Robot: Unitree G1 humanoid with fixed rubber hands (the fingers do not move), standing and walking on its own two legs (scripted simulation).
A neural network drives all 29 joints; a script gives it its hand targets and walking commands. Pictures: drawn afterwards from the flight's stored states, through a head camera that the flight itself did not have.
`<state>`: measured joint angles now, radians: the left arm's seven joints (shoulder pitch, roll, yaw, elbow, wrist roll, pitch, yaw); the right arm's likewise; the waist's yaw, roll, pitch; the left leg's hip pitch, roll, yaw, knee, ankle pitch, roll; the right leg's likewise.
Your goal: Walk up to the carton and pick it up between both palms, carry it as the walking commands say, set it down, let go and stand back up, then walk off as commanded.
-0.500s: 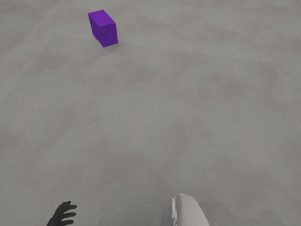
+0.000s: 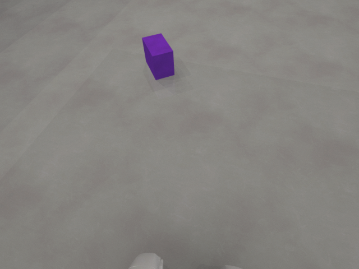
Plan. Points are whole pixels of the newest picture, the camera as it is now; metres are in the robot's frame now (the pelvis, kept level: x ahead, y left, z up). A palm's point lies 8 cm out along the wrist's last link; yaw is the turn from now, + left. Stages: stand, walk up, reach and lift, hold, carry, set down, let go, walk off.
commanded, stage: walk up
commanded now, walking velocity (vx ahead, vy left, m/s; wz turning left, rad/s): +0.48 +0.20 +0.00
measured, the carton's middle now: (158, 56) +1.74 +0.15 -0.65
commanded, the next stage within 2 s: none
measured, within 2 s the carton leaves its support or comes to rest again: neither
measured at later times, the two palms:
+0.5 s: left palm (61, 185) +0.35 +0.35 -0.11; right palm (247, 237) +0.19 -0.15 -0.11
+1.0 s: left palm (111, 134) +0.53 +0.23 -0.13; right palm (255, 154) +0.44 -0.25 -0.15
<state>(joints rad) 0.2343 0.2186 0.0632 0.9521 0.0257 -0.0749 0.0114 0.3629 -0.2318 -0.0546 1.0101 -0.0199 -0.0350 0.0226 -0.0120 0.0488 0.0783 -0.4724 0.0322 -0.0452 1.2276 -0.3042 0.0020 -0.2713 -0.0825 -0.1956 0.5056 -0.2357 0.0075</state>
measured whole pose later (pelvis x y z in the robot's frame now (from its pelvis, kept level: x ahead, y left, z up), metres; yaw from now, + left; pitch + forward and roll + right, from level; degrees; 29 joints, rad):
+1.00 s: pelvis +0.47 +0.00 +0.00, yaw +1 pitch +1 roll +1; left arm 0.19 0.17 0.05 0.98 0.03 -0.08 -0.01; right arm 0.35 -0.21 -0.06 1.06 -0.01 -0.06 0.01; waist -0.01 0.03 0.09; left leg -0.37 0.07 0.01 1.18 -0.38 0.00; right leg -0.37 -0.09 -0.18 0.55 -0.19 -0.03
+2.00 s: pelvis +0.93 +0.08 -0.02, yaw +1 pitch +3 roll -1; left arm 0.04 0.16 0.02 0.97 0.03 -0.02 -0.05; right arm 0.52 -0.13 -0.02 1.13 -0.03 -0.09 -0.02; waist -0.10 0.00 0.02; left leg 0.12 0.08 0.15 0.34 -0.49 -0.04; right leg -0.49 -0.05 -0.16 0.55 -0.16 0.02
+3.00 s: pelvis +1.24 +0.13 +0.02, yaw +2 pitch +0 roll -3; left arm 0.20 0.21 0.05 1.07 0.02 0.04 -0.02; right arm 0.41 -0.13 -0.04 1.12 -0.02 -0.06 -0.01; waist -0.07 -0.03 0.02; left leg -0.13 0.09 0.12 0.29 -0.16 0.00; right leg -0.44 -0.10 -0.07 0.83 -0.25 0.09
